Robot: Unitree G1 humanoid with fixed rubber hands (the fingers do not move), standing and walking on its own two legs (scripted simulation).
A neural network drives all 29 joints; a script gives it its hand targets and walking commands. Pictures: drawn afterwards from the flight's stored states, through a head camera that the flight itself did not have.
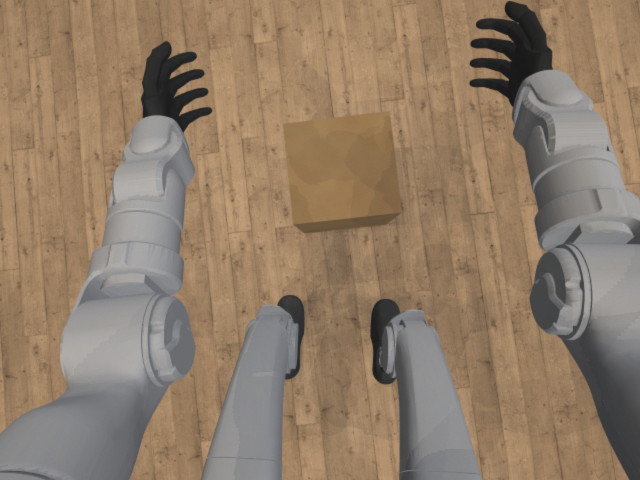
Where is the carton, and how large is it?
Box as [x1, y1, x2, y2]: [283, 111, 401, 233]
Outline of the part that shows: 389,111 283,124 293,224 305,233 385,224 401,212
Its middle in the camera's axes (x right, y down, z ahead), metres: +0.04 -0.13 +0.87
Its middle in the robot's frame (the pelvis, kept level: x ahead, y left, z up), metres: +0.51 +0.01 -0.52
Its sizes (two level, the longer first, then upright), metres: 0.210 0.200 0.250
